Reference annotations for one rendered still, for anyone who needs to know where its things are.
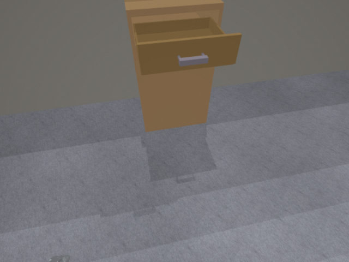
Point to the cabinet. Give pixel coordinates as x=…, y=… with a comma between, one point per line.
x=173, y=99

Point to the handle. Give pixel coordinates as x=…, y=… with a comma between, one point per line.
x=187, y=61

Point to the drawer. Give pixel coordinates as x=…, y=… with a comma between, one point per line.
x=160, y=43

